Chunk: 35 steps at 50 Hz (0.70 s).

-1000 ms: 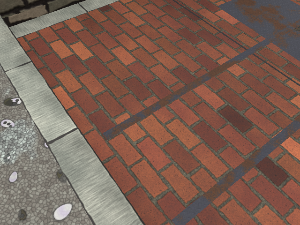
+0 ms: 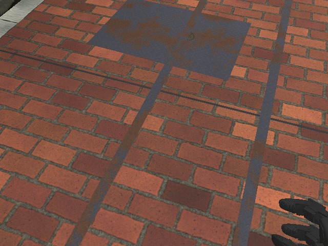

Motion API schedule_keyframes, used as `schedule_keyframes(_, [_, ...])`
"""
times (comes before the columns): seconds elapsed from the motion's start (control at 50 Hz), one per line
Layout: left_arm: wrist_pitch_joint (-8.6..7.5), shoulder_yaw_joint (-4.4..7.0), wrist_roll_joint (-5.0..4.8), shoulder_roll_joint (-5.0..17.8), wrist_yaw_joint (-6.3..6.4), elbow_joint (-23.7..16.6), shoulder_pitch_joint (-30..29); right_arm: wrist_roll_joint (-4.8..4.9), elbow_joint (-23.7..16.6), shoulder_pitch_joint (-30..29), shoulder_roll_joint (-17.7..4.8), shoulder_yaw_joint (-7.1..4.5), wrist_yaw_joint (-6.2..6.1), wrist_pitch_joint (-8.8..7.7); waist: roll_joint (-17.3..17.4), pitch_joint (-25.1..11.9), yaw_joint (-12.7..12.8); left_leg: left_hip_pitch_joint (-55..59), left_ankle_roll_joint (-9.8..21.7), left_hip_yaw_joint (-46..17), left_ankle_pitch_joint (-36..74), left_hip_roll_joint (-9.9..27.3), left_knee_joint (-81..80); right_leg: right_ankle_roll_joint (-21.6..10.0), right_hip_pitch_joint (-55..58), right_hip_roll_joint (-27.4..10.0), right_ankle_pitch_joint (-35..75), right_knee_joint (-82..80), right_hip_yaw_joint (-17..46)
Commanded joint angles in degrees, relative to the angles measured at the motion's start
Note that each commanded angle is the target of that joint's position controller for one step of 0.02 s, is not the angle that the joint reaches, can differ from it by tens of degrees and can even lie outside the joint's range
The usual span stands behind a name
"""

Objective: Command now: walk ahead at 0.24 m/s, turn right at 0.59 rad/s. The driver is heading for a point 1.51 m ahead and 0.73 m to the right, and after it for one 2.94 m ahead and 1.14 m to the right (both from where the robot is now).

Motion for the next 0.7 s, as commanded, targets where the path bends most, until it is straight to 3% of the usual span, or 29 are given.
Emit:
schedule_keyframes(0.02, [0.71, 1.37, -0.80, 7.4, -0.33, -7.5, -1.4, -0.25, -0.3, 17.3, -7.7, -3.14, -0.40, 2.16, 11.3, -17.1, -8.9, 45.3, 13.7, -30.5, -5.6, 23.7, -9.8, 3.4, -35.8, -3.8, 1.0, 28.4, -4.3])
schedule_keyframes(0.04, [1.97, 1.85, -0.33, 8.0, 0.06, -8.3, -4.1, -0.79, -0.8, 12.1, -5.8, -2.42, -0.98, 3.18, 8.0, -10.5, -6.9, 33.2, 12.4, -21.9, -4.5, 20.9, -11.2, 4.1, -33.8, -6.3, 6.0, 26.3, -6.9])
schedule_keyframes(0.06, [3.00, 2.16, -0.09, 7.4, 0.28, -8.8, -4.2, -1.03, -0.6, 7.8, -5.2, -2.34, -1.28, 3.73, 8.5, -6.1, -4.1, 22.3, 11.5, -16.8, -3.4, 18.1, -12.9, 4.4, -28.8, -8.7, 8.6, 22.0, -7.2])
schedule_keyframes(0.08, [3.74, 1.80, -0.20, 5.2, 0.22, -8.7, -2.6, -1.35, -0.2, 5.8, -5.7, -2.53, -1.23, 3.90, 9.5, -3.5, -2.2, 13.7, 10.4, -11.3, -2.6, 15.1, -15.2, 4.3, -22.9, -9.0, 9.5, 18.8, -9.3])
schedule_keyframes(0.12, [4.05, 1.45, 0.14, 2.8, 0.11, -8.9, -0.9, -1.37, -0.1, 4.0, -7.3, -3.17, -1.03, 3.51, 9.3, -3.5, -0.8, 8.9, 11.4, -5.2, 3.4, 14.5, -16.7, 4.3, -18.0, -8.6, 11.9, 13.1, -11.9])
schedule_keyframes(0.2, [3.75, 1.17, 0.80, 3.2, -1.16, -10.9, -4.8, -0.14, 0.7, 3.8, -9.5, -4.21, -1.60, 3.33, 7.5, -8.3, -1.5, 12.3, 12.8, -2.5, 9.4, 18.5, -15.8, 3.3, -13.4, -11.0, 20.7, -0.3, -10.7])
schedule_keyframes(0.3, [4.53, 2.30, 0.75, 4.9, -2.79, -13.2, -8.4, 1.55, 1.9, 5.6, -11.3, -5.20, -1.45, 4.89, 8.6, -7.4, -2.8, 14.8, 9.6, 1.1, -1.8, 19.4, -12.7, 0.7, -7.5, -8.5, 19.4, -13.3, -14.4])
schedule_keyframes(0.34, [4.50, 2.96, 0.67, 4.9, -2.89, -12.7, -6.3, 1.82, 2.8, 7.1, -9.9, -4.93, -1.30, 5.75, 7.0, -6.7, -2.4, 13.5, 6.3, 3.9, -6.2, 17.5, -6.7, -1.7, -0.8, -5.8, 22.2, -22.2, -16.8])
schedule_keyframes(0.36, [4.28, 3.82, 0.78, 6.9, -2.39, -12.3, -4.0, 1.17, 4.3, 10.5, -7.9, -4.47, -0.96, 6.22, 1.8, -5.8, -2.3, 9.4, 2.9, 7.4, -10.4, 14.7, 1.1, -3.8, 4.7, -6.9, 27.7, -28.2, -13.1])
schedule_keyframes(0.38, [3.87, 5.57, 1.08, 15.1, -1.37, -13.9, -2.8, -1.33, 2.1, 12.2, -4.6, -3.30, -0.29, 6.45, -18.4, -5.0, -4.7, -6.9, -3.4, 13.9, -29.1, 6.0, 24.2, -11.3, 13.4, -22.7, 45.0, -32.5, 10.8])
schedule_keyframes(0.4, [2.97, 5.23, 2.88, 15.7, -1.78, -15.4, -2.0, -0.79, -0.4, 5.2, -5.9, -3.47, -0.57, 5.95, -17.2, -8.1, -0.4, -15.0, -3.6, 2.4, -33.8, 0.7, 35.9, -20.5, 12.2, -27.2, 44.3, -36.2, 20.9])
schedule_keyframes(0.42, [1.96, 4.57, 3.39, 13.7, -2.10, -15.3, -2.0, 0.32, -0.5, 2.2, -8.1, -4.04, -0.92, 5.85, -10.2, -7.9, 0.5, -16.3, -2.3, -1.3, -30.0, 1.3, 40.4, -19.4, 12.3, -25.2, 44.5, -36.0, 16.5])
schedule_keyframes(0.44, [1.39, 4.04, 2.29, 12.0, -1.85, -15.2, -4.7, 0.33, 0.1, 3.1, -8.3, -4.29, -1.47, 6.04, -6.7, -7.4, -1.7, -16.5, -1.5, -2.5, -24.6, 2.0, 39.8, -16.2, 11.5, -22.7, 45.3, -34.6, 12.1])
schedule_keyframes(0.46, [1.58, 3.46, 0.90, 10.1, -1.42, -15.7, -7.4, -0.39, 1.3, 4.3, -8.5, -4.42, -2.12, 6.32, -4.1, -7.6, -2.9, -15.4, -1.6, -3.2, -20.6, 3.1, 38.2, -13.4, 10.6, -20.7, 45.4, -33.8, 8.9])
schedule_keyframes(0.48, [2.03, 3.18, 0.41, 9.5, -0.92, -16.1, -9.8, -0.77, 1.3, 5.0, -8.6, -4.57, -2.34, 6.55, -4.9, -7.8, -4.1, -12.5, -2.0, -3.2, -17.8, 3.2, 37.0, -12.3, 7.9, -19.3, 46.1, -33.6, 6.9])
schedule_keyframes(0.52, [2.54, 2.88, 0.98, 9.0, -0.37, -16.5, -10.9, -0.45, 1.5, 5.6, -7.5, -4.30, -1.78, 6.59, -5.2, -8.8, -5.0, -8.8, -2.6, -2.5, -14.3, 1.6, 35.8, -11.9, 6.0, -17.1, 47.6, -33.4, 5.2])
schedule_keyframes(0.6, [3.04, 3.40, 0.72, 9.9, 0.48, -16.1, -9.3, -0.07, 0.8, 2.7, -5.1, -3.07, -1.09, 6.43, -5.1, -9.4, -3.6, -6.3, -3.7, -3.6, -12.4, 0.4, 22.6, -11.8, 7.8, -16.0, 42.9, -32.5, 6.7])
schedule_keyframes(0.7, [3.96, 3.62, 1.00, 10.8, 0.07, -16.7, -10.0, 0.42, 0.5, 1.4, -6.0, -3.07, -0.27, 5.85, -7.3, -8.3, -2.6, 0.0, -3.3, -4.2, -14.7, -1.5, 12.6, -12.2, 5.0, -15.3, 36.8, -31.7, 12.2])
Keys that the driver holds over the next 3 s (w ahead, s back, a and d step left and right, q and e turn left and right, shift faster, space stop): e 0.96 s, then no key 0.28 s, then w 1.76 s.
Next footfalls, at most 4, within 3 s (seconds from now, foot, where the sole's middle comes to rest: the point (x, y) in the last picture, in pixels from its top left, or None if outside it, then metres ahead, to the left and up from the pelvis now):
0.36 right None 0.15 -0.13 -0.75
0.82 left None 0.24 0.07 -0.75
1.20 right None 0.08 -0.15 -0.75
1.62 left None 0.32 -0.04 -0.75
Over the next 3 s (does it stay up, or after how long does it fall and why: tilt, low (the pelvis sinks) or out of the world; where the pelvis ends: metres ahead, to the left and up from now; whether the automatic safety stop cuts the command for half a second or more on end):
stays up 0.79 -0.49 0.03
